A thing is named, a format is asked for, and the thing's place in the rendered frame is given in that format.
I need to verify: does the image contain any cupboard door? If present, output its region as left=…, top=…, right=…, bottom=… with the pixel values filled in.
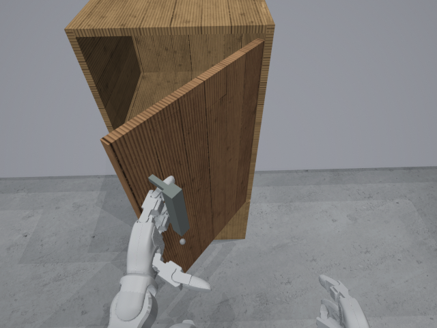
left=100, top=38, right=265, bottom=273

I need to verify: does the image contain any left robot shin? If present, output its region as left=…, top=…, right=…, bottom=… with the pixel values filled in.
left=182, top=320, right=195, bottom=326

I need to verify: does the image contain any right robot hand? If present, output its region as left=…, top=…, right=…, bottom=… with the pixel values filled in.
left=316, top=275, right=371, bottom=328

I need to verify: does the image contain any robot left forearm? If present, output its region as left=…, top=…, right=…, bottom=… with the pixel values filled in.
left=107, top=273, right=158, bottom=328

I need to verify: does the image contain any handle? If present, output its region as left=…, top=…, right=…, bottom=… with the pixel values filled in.
left=148, top=174, right=190, bottom=236

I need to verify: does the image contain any left robot hand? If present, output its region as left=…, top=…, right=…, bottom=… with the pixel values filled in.
left=126, top=176, right=212, bottom=292

